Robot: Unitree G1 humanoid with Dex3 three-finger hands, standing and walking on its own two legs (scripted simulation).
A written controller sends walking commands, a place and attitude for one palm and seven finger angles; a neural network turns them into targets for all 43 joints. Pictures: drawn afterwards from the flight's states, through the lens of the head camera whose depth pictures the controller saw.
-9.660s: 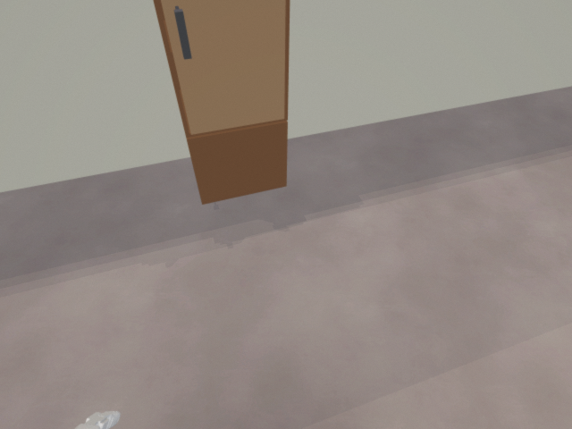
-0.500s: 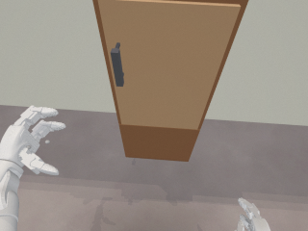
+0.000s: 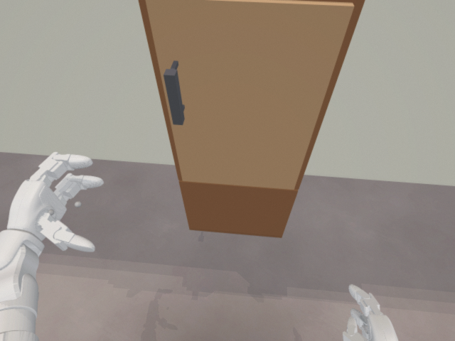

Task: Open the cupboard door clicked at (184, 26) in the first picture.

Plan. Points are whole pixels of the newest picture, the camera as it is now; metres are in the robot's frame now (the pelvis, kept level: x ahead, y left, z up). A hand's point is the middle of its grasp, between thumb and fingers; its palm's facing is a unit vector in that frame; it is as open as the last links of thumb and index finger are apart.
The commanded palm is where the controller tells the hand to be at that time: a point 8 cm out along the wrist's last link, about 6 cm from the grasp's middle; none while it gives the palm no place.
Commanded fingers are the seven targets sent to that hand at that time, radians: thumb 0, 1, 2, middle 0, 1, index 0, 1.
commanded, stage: move the hooked fingers beside the handle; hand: left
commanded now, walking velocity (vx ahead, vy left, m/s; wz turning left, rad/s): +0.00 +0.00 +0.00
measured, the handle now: (176, 93) +0.63 +0.17 +0.08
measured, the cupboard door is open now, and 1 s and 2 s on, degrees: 0 0 0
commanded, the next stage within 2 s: none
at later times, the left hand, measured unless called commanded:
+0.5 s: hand (111, 159) +0.40 +0.25 +0.09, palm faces -0.05 -1.00 +0.00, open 14.0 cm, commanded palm +0.38 +0.30 +0.09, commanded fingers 0.00 -0.50 0.30 -0.30 -1.20 -0.30 -1.20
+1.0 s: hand (129, 129) +0.49 +0.24 +0.09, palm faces -0.06 -1.00 +0.01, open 14.0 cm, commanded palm +0.48 +0.29 +0.08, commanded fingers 0.00 -0.50 0.30 -0.30 -1.20 -0.30 -1.20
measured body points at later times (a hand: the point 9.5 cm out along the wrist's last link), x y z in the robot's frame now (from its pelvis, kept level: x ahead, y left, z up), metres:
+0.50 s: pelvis +0.00 +0.01 +0.00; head +0.06 +0.01 +0.44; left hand +0.40 +0.30 +0.09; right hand +0.09 -0.26 -0.10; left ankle +0.01 +0.11 -0.71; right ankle +0.02 -0.10 -0.71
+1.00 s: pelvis +0.01 +0.02 -0.01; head +0.11 +0.03 +0.42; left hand +0.49 +0.29 +0.09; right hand +0.03 -0.26 -0.12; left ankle +0.01 +0.11 -0.71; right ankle +0.02 -0.10 -0.71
